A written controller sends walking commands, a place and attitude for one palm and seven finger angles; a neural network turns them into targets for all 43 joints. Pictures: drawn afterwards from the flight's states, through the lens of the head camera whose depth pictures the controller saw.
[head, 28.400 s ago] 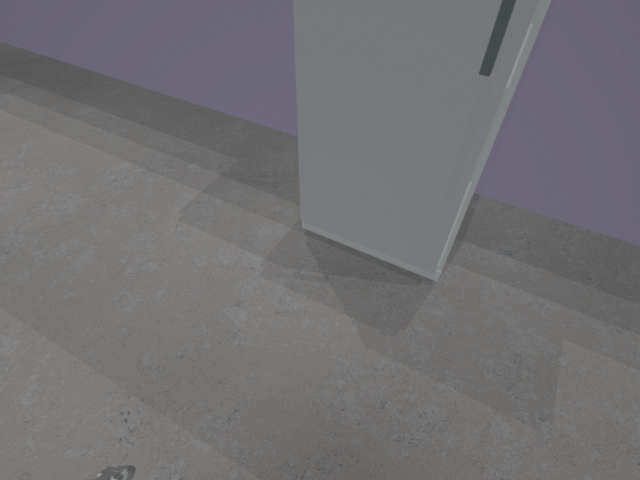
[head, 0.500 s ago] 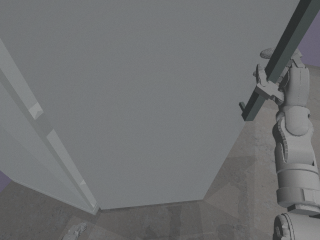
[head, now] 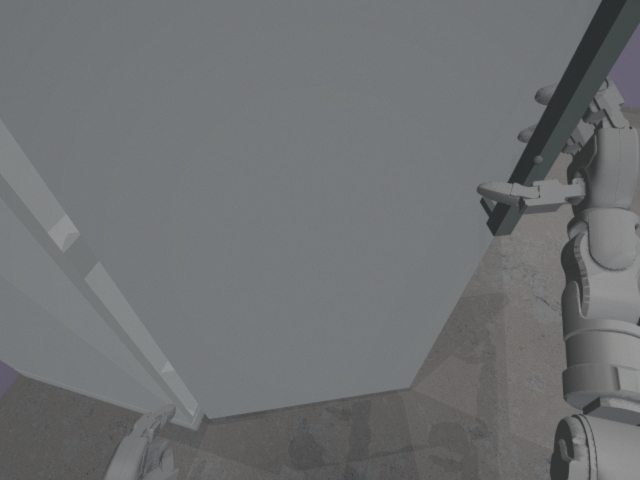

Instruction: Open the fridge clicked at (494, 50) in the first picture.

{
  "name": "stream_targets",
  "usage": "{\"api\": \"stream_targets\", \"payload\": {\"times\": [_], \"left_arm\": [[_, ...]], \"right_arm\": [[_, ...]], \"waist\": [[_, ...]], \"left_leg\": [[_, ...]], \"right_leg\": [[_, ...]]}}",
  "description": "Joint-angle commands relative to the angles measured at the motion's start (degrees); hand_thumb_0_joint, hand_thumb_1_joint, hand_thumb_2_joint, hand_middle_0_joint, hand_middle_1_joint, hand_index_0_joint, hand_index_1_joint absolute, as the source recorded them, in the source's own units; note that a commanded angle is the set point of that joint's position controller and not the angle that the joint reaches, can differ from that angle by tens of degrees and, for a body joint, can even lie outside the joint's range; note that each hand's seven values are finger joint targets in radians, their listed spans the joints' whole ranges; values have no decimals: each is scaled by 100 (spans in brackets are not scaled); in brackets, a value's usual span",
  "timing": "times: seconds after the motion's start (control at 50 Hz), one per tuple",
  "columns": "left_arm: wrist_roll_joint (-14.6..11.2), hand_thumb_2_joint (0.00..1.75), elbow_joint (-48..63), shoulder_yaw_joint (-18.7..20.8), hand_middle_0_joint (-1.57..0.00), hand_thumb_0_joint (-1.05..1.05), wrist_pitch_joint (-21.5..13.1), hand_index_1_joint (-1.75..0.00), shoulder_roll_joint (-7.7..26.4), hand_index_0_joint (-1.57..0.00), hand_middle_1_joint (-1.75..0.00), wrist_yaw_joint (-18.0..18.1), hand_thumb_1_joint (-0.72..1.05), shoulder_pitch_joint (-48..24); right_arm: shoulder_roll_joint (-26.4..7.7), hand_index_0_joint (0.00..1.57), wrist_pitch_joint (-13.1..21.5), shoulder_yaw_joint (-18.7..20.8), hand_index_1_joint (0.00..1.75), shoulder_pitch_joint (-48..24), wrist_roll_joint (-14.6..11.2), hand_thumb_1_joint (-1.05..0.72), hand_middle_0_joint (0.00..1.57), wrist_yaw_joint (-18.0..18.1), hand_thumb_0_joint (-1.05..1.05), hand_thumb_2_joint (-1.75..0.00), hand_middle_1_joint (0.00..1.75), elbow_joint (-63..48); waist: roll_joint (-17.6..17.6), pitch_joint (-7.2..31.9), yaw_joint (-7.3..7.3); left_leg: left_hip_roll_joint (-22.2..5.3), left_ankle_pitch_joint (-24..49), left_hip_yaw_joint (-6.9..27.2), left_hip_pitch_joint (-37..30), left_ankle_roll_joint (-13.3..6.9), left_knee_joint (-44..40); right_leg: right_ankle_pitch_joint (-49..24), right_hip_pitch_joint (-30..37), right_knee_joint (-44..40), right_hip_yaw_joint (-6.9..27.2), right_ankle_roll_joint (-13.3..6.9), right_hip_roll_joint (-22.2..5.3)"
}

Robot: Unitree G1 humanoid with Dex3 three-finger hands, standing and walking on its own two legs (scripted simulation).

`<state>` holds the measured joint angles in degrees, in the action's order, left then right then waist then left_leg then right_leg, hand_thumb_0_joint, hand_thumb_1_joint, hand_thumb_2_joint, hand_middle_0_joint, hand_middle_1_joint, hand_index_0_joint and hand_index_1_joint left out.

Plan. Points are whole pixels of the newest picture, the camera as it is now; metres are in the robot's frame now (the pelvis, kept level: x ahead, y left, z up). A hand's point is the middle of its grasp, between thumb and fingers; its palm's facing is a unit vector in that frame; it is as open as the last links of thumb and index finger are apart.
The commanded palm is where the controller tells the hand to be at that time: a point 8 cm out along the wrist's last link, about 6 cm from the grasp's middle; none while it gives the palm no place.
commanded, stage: loosen the grip on the handle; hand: right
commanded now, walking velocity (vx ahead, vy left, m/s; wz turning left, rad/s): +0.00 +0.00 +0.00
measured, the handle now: (545, 116) +0.45 -0.19 +0.25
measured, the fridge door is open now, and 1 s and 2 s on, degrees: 66 66 66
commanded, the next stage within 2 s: slip the hand off the handle in 0.24 s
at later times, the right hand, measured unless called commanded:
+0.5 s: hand (589, 171) +0.40 -0.24 +0.22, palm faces +0.17 +0.97 -0.20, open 14.7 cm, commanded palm +0.37 -0.28 +0.22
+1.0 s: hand (631, 169) +0.42 -0.29 +0.21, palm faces +0.13 +0.97 -0.19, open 14.7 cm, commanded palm +0.37 -0.33 +0.22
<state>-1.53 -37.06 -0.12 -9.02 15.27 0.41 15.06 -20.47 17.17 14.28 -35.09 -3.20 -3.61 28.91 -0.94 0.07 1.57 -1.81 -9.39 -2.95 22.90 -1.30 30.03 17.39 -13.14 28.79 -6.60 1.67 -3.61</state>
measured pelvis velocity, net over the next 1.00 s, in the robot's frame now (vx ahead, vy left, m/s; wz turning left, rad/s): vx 0.02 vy -0.04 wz -0.02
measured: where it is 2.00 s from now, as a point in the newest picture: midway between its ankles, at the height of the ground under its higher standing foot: outside the picture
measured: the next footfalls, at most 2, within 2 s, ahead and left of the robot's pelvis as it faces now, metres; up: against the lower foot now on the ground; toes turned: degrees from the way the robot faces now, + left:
none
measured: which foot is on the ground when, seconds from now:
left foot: down 0.00-1.00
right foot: down 0.00-1.00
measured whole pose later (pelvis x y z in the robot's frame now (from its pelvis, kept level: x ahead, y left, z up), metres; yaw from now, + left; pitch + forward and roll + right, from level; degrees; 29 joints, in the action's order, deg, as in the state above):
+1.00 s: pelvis +0.02 -0.04 +0.00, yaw -1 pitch +5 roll +1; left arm -1.4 -37.4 -1.4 -5.2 14.3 2.7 18.6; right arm -27.3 16.9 20.2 -33.2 -8.5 -15.9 30.9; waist 0.0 2.8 1.0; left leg -3.9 -11.1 -3.3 23.9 1.8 30.2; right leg 21.2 -16.3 32.4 -5.7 -0.8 -1.7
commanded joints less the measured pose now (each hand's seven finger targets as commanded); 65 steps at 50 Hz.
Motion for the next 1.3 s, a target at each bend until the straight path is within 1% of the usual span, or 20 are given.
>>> {"api": "stream_targets", "payload": {"times": [0.0,0.02,0.04,0.1,0.18,0.22,0.3,0.32,0.36,0.46,0.54,0.62,0.68,0.78,0.82,0.88,1.02,1.08,1.22,1.28], "left_arm": [[-85,90,675,254,-20,0,-242,-30,709,-20,-30,140,90,-291],[-84,90,680,253,-20,0,-241,-30,682,-20,-30,144,90,-343],[-95,90,560,258,-20,0,-208,-30,759,-20,-30,187,90,-261],[-128,90,481,237,-20,0,-151,-30,728,-20,-30,203,90,-285],[-75,90,470,264,-20,0,-108,-30,746,-20,-30,186,90,-330],[-76,90,562,263,-20,0,-131,-30,691,-20,-30,150,90,-307],[-96,90,566,227,-20,0,-116,-30,702,-20,-30,153,90,-269],[-87,90,494,253,-20,0,-74,-30,806,-20,-30,197,90,-200],[-113,90,543,185,-20,0,-24,-30,742,-20,-30,207,90,-296],[-71,90,589,190,-20,0,-55,-30,730,-20,-30,252,90,-177],[-88,90,580,161,-20,0,-38,-30,783,-20,-30,273,90,-52],[-75,90,606,163,-20,0,7,-30,818,-20,-30,307,90,36],[-65,90,607,165,-20,0,17,-30,808,-20,-30,334,90,57],[-20,90,582,181,-20,0,57,-30,849,-20,-30,360,90,194],[-18,90,582,170,-20,0,71,-30,825,-20,-30,347,90,245],[3,90,620,196,-20,0,107,-30,848,-20,-30,352,90,275],[1,90,938,194,-20,0,140,-30,756,-20,-30,234,90,91],[10,90,990,189,-20,0,153,-30,784,-20,-30,241,90,-71],[-36,90,1014,118,-20,0,8,-30,649,-20,-30,355,90,-386],[-47,90,977,81,-20,0,-34,-30,663,-20,-30,453,90,-487]], "right_arm": [[-1492,34,171,341,127,-2396,-76,55,34,31,0,-20,127,-1274],[-1354,33,136,220,125,-2304,-143,55,33,-1,0,-20,125,-1417],[-1927,32,101,674,123,-2388,-136,55,32,-13,0,-20,123,-1098],[-1637,28,100,437,118,-2657,-288,55,28,-138,0,-20,118,-870],[-1759,25,278,615,115,-2594,-392,55,25,-220,0,-20,115,-1055],[-1562,25,391,446,115,-2411,-386,55,25,-276,0,-20,115,-1189],[-1385,25,470,235,115,-2414,-336,55,25,-309,0,-20,115,-1089],[-2329,25,435,1066,115,-2157,-311,55,25,-261,0,-20,115,-681],[-1997,25,422,687,115,-2538,-318,55,25,-361,0,-20,115,-643],[-2037,25,613,725,115,-2735,-398,55,25,-629,0,-20,115,-851],[-1789,25,564,511,115,-2532,-500,55,25,-866,0,-20,115,-642],[-1993,25,431,746,115,-2435,-561,55,25,-958,0,-20,115,-608],[-1878,25,451,575,115,-2777,-549,55,25,-999,0,-20,115,-899],[-2170,25,454,879,115,-2585,-556,55,25,-1025,0,-20,115,-853],[-2042,25,423,739,115,-2653,-542,55,25,-1071,0,-20,115,-846],[-2261,25,387,1002,115,-2335,-557,55,25,-1096,0,-20,115,-1008],[-1886,25,184,1054,115,-944,-827,55,25,-1258,0,-20,115,-2175],[-2118,25,25,1490,115,-241,-964,55,25,-1260,0,-20,115,-2547],[-1669,25,-243,1113,115,-62,-1084,55,25,-1350,0,-20,115,-3446],[-1738,25,-285,1131,115,15,-1125,55,25,-1423,0,-20,115,-3493]], "waist": [[-185,1851,-80],[-111,1870,-97],[-291,1799,-84],[-229,1631,33],[-109,1918,-61],[-66,2122,-125],[-37,1836,-53],[-300,1670,-144],[-318,1517,-37],[189,2056,-64],[225,1701,4],[182,1705,-59],[546,1697,9],[434,1893,-54],[553,1938,-25],[684,2112,-129],[594,2298,-399],[465,2067,-512],[561,1658,-304],[605,1535,-297]], "left_leg": [[-89,318,550,-1816,15,-584],[-108,368,557,-1860,18,-581],[-132,231,622,-1864,50,-644],[-165,-192,726,-1731,60,-802],[-195,211,664,-1959,48,-607],[-146,526,580,-1961,40,-474],[-67,412,448,-1602,48,-469],[-87,171,482,-1605,66,-495],[-120,-288,554,-1476,91,-606],[4,401,344,-1514,12,-278],[64,532,177,-1067,-16,-209],[70,609,129,-1041,-42,-160],[86,611,87,-866,-75,-114],[114,907,47,-935,-83,-22],[121,1016,30,-850,-79,12],[122,1265,22,-979,-86,69],[117,1930,-7,-1377,-61,143],[95,2154,-27,-1639,-63,147],[123,1680,-62,-1384,-10,14],[95,1423,-23,-1382,-24,-58]], "right_leg": [[-718,-485,-398,96,-345,331],[-752,-498,-375,106,-336,347],[-660,-624,-360,112,-339,337],[-455,-696,-365,193,-326,350],[-672,-718,-285,267,-323,392],[-853,-613,-270,239,-317,387],[-744,-551,-302,257,-323,391],[-603,-757,-257,257,-329,342],[-306,-884,-301,280,-333,355],[-806,-462,-249,326,-313,351],[-947,-377,-270,432,-268,311],[-1110,-375,-258,507,-243,280],[-1288,-179,-236,577,-205,267],[-1769,-73,-157,640,-146,222],[-2017,12,-131,668,-86,219],[-2544,155,-65,672,-25,182],[-3567,354,6,642,38,119],[-3438,134,-32,561,-5,120],[-2440,192,-86,494,-94,217],[-1900,132,-109,478,-157,263]]}}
